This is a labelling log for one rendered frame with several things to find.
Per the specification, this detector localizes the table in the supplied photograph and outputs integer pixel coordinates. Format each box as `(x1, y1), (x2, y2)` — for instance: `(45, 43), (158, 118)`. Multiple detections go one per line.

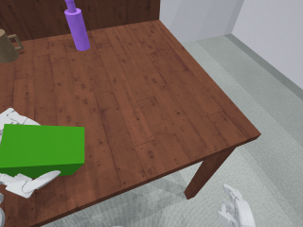
(0, 0), (261, 227)

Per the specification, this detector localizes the sponge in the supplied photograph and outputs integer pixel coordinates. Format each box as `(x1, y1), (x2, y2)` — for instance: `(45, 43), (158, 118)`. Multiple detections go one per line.
(0, 124), (85, 179)

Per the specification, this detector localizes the robot left hand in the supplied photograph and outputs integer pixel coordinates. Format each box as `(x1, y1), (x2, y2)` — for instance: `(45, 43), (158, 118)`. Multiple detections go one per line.
(0, 108), (61, 199)

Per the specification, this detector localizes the robot right hand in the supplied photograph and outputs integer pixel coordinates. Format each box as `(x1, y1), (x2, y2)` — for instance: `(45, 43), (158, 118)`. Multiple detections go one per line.
(218, 183), (257, 227)

